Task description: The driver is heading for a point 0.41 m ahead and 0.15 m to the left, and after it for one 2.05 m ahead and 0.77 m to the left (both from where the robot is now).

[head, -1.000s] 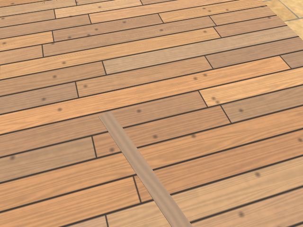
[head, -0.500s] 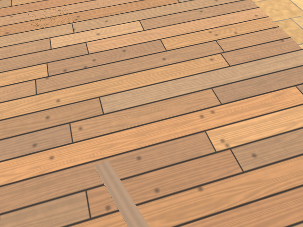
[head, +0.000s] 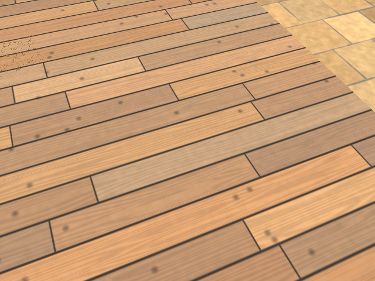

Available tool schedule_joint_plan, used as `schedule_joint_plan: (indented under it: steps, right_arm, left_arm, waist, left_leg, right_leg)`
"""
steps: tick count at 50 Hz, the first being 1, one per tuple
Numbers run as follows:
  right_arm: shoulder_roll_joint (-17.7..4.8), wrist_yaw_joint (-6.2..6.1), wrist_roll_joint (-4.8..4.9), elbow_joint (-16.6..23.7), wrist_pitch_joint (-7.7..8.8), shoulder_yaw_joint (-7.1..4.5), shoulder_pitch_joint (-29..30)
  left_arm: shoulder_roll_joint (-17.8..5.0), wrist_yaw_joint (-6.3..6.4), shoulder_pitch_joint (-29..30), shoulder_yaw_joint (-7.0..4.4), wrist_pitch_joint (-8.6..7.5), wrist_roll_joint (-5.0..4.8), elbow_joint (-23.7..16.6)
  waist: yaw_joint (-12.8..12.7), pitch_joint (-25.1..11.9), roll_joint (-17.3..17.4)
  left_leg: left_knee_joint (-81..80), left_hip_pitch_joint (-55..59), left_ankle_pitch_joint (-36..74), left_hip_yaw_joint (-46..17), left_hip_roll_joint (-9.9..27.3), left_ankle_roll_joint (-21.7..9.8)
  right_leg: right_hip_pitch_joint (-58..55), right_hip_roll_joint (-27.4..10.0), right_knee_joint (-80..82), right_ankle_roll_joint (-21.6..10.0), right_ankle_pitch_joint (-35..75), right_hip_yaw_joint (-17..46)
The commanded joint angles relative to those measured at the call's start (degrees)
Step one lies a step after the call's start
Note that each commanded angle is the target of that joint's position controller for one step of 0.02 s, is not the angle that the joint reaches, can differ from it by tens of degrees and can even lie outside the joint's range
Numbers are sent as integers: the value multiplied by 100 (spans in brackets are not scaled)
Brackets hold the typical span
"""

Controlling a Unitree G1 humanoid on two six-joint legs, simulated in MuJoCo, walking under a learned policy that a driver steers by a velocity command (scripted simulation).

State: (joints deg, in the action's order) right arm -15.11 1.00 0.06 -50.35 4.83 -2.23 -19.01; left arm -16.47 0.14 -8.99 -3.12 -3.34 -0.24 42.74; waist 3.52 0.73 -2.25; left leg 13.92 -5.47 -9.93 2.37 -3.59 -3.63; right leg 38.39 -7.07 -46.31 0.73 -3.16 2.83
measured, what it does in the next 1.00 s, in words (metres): walks ahead, turning left: right foot, then left foot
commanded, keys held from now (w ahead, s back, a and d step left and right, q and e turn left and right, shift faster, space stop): w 0.06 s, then w+q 0.94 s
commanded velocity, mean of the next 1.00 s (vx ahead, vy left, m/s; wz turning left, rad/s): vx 0.50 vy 0.00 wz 0.42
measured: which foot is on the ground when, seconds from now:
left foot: down 0.00-0.22, up 0.24-0.72, down 0.74-1.00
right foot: up 0.00-0.20, down 0.22-0.74, up 0.76-1.00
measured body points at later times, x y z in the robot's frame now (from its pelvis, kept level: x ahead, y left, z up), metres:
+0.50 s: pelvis +0.27 -0.06 +0.00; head +0.29 -0.06 +0.45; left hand +0.27 +0.23 -0.13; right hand +0.46 -0.31 -0.11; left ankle +0.35 +0.13 -0.68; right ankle +0.26 -0.16 -0.75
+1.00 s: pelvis +0.52 +0.08 +0.00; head +0.55 +0.11 +0.45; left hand +0.57 +0.40 -0.10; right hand +0.71 -0.15 -0.11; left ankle +0.49 +0.13 -0.75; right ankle +0.71 -0.05 -0.68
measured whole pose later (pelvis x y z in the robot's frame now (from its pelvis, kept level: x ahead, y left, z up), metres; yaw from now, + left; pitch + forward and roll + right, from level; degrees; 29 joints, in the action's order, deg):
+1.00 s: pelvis +0.52 +0.08 +0.00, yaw +29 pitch +1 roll -1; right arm -15.3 0.2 0.7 -42.9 2.7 -4.2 -18.8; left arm -17.3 0.1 -3.6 -3.6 -5.6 0.7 43.6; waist 3.0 2.6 -1.5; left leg 19.7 -10.7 -9.9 -4.2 -5.9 -5.6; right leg 36.4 -5.7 -50.0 2.8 -9.6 4.6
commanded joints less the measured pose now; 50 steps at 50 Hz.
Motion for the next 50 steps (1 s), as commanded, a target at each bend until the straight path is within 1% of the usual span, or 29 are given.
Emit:
schedule_joint_plan:
  steps: [1, 4, 6, 8, 9, 10, 11, 12, 13, 14, 15, 16, 18, 21, 25, 29, 32, 34, 35, 36, 37, 38, 39, 40, 41, 42, 43, 46, 50]
  right_arm:
    - [-1036, -72, 63, 275, 55, -232, 102]
    - [-1069, -79, 103, 89, -31, -248, -252]
    - [-1104, -105, 132, 13, -110, -273, -325]
    - [-1199, -141, 144, 8, -167, -320, -237]
    - [-1228, -151, 151, 32, -188, -328, -98]
    - [-1066, -150, 114, 57, -194, -268, -79]
    - [-680, -143, -24, 229, -179, -122, -84]
    - [-53, -115, 50, 312, -63, 52, -877]
    - [-715, -104, 196, 203, 1, -99, -597]
    - [-1013, -100, 282, 359, 25, -203, -78]
    - [-952, -125, 249, 403, 13, -210, 181]
    - [-888, -137, 180, 423, -25, -238, 297]
    - [-653, -124, 194, 404, -173, -247, 108]
    - [-443, -121, 159, 566, -331, -234, 289]
    - [-357, -15, 125, 768, -318, -204, 776]
    - [-277, 124, 107, 1080, -295, -144, 1559]
    - [-371, 205, 111, 1307, -316, -169, 1838]
    - [-537, 231, 102, 1367, -344, -258, 1635]
    - [-684, 225, 112, 1300, -365, -350, 1215]
    - [-920, 189, 134, 1097, -375, -506, 395]
    - [-1371, 81, 152, 826, -426, -726, -598]
    - [-2078, 16, 212, 830, -398, -828, -460]
    - [-1694, 62, 136, 1073, -286, -683, -596]
    - [-1320, 88, 78, 1026, -188, -574, -406]
    - [-1159, 82, 96, 1051, -131, -527, -98]
    - [-942, 67, 100, 1123, -122, -461, 322]
    - [-798, 37, 33, 1230, -113, -402, 572]
    - [-900, -47, 47, 1274, -90, -416, 568]
    - [-1075, -179, 94, 1180, -116, -472, 235]
  left_arm:
    - [-181, -57, 508, -6, -111, -21, -406]
    - [-205, -143, 1005, 5, -158, -60, -566]
    - [-288, -202, 1140, -18, -207, -65, -661]
    - [-458, -222, 866, -79, -257, -55, -598]
    - [-580, -205, 428, -147, -281, -42, -478]
    - [-851, -155, -397, -287, -292, -12, -231]
    - [-1264, -90, -1417, -405, -279, 84, -83]
    - [-1645, -95, -1630, -481, -212, 93, 40]
    - [-1028, -89, -1598, -338, -198, 47, -8]
    - [-762, -62, -1212, -247, -209, 26, -35]
    - [-631, -57, -832, -198, -221, 41, -49]
    - [-457, -68, -546, -153, -236, 52, -32]
    - [-338, -72, -272, -137, -304, 103, 26]
    - [-495, -37, -213, -204, -372, 102, 173]
    - [-682, 38, -280, -265, -325, 109, 319]
    - [-866, 83, -587, -327, -225, 26, 479]
    - [-990, 80, -736, -384, -97, -72, 594]
    - [-1154, 99, -640, -433, -14, -127, 581]
    - [-1222, 110, -572, -452, 36, -155, 562]
    - [-1211, 116, -458, -438, 82, -184, 534]
    - [-1038, 132, -530, -363, 61, -81, 475]
    - [-128, 58, -1054, -83, -76, 187, 146]
    - [-444, -16, -598, -83, -322, -25, 75]
    - [-787, -64, 32, -172, -457, -263, -96]
    - [-719, -40, 120, -143, -529, -219, -116]
    - [-738, 8, 92, -172, -534, -54, -27]
    - [-805, 15, -26, -218, -480, 19, 15]
    - [-624, 6, -59, -207, -289, 100, -8]
    - [-367, -11, 752, -101, -245, 103, -264]
  waist:
    - [14, 173, 545]
    - [189, 320, 532]
    - [119, 369, 573]
    - [-108, 229, 676]
    - [-399, -4, 703]
    - [-776, -586, 599]
    - [-1149, -1551, 1]
    - [-763, -2246, -1593]
    - [-998, -2031, -1032]
    - [-983, -1190, -719]
    - [-827, -785, -394]
    - [-687, -436, -346]
    - [-416, -232, -456]
    - [-301, 24, -214]
    - [-409, 183, -100]
    - [-704, 407, 35]
    - [-711, 480, -12]
    - [-485, 230, -177]
    - [-218, -47, -246]
    - [266, -458, -153]
    - [677, -972, 268]
    - [-52, -1295, 1920]
    - [276, -2172, 1253]
    - [395, -1378, 859]
    - [172, -911, 532]
    - [-82, -576, 318]
    - [-293, -479, 432]
    - [-442, -330, 385]
    - [-184, -57, 518]
  left_leg:
    - [-716, -242, 1058, -649, 1369, -789]
    - [-527, 166, 1026, -765, 1563, -787]
    - [-261, 492, 1191, -964, 1731, -733]
    - [101, 649, 1582, -1146, 1819, -640]
    - [569, 568, 2226, -1086, 1704, -546]
    - [1526, 219, 2553, -883, 1367, -376]
    - [3270, -867, 1223, -607, 943, -137]
    - [5127, -3010, -2166, -398, 52, 210]
    - [5832, -3579, -2347, -1010, 345, 209]
    - [5953, -3882, -1837, -942, 595, 164]
    - [5812, -3722, -1347, -828, 841, 186]
    - [5544, -3564, -1017, -832, 980, 212]
    - [5295, -3052, -671, -845, 1147, 260]
    - [4918, -3239, -292, -837, 1211, 360]
    - [3653, -3296, 844, -664, 1159, 390]
    - [2674, -3239, 1184, -263, 1050, 262]
    - [2335, -3309, 697, -71, 933, 60]
    - [2295, -2772, 111, 239, 615, -155]
    - [2286, -2189, -144, 407, 379, -291]
    - [1945, -1065, 77, 512, 94, -484]
    - [1772, 675, 211, -155, 278, -753]
    - [1305, 2524, -505, -3325, 1788, -1800]
    - [302, 2924, -1475, -5091, 2303, -2168]
    - [131, 2478, -1102, -4335, 2177, -1809]
    - [191, 1706, -593, -3618, 1940, -1594]
    - [181, 892, 63, -3014, 1701, -1424]
    - [86, 326, 603, -2656, 1543, -1363]
    - [-138, -394, 1368, -2179, 1351, -1371]
    - [-170, -782, 1109, -1690, 972, -1084]
  right_leg:
    - [-306, 125, 918, 47, 831, -184]
    - [-296, 237, 1399, -5, 809, -182]
    - [-295, 300, 1677, -101, 466, -88]
    - [-768, 402, 1862, -209, 74, -97]
    - [-1456, 532, 2036, -307, -4, -222]
    - [-2748, 527, 2034, -475, 67, -258]
    - [-4506, -500, 1762, -828, 127, 760]
    - [-6211, -1763, 2338, -1677, -932, 3231]
    - [-5914, -1643, 2763, -1594, -1856, 3555]
    - [-5223, -1469, 2884, -1337, -1815, 2662]
    - [-4510, -1248, 3047, -1208, -1364, 2035]
    - [-3930, -1051, 3254, -1141, -952, 1534]
    - [-3281, -866, 3613, -1088, -440, 841]
    - [-3020, -896, 3886, -1175, 219, 165]
    - [-3162, -729, 3985, -1074, 539, -678]
    - [-3594, -831, 3938, -986, 648, -1135]
    - [-4220, -1008, 3580, -861, 1235, -1309]
    - [-4442, -1025, 2893, -734, 2956, -1473]
    - [-4433, -977, 2205, -663, 3805, -1557]
    - [-4111, -782, 1086, -506, 4028, -1718]
    - [-2886, -547, -558, -231, 2744, -1741]
    - [-185, 601, -2656, 173, -2589, -1400]
    - [516, 878, -3396, 108, -3208, 72]
    - [1017, 582, -3346, -60, -2649, 192]
    - [871, 323, -2876, -163, -2138, 190]
    - [462, 132, -2353, -141, -1824, 196]
    - [3, 11, -2029, -113, -1600, 249]
    - [-385, 55, -1277, 116, -1265, 111]
    - [-492, 338, 424, 316, 174, 32]
Keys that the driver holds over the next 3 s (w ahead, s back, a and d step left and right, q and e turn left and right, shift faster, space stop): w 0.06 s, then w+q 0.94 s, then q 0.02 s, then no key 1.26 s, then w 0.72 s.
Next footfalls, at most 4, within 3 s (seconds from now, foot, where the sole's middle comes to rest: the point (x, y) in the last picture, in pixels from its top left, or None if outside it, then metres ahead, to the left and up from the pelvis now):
0.22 right None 0.30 -0.16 -0.79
0.74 left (139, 274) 0.52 0.15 -0.79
1.20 right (152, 191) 0.86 0.11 -0.79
1.50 left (105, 236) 0.67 0.28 -0.79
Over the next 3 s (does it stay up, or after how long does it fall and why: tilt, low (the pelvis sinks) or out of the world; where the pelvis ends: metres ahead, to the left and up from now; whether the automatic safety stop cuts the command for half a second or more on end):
stays up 0.94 0.33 -0.03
